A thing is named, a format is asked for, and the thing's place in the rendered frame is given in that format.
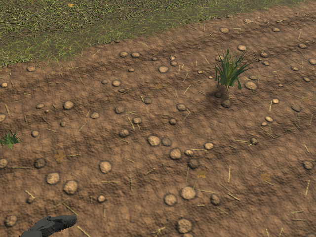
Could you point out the left robot hand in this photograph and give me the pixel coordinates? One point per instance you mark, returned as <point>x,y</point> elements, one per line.
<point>49,225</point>

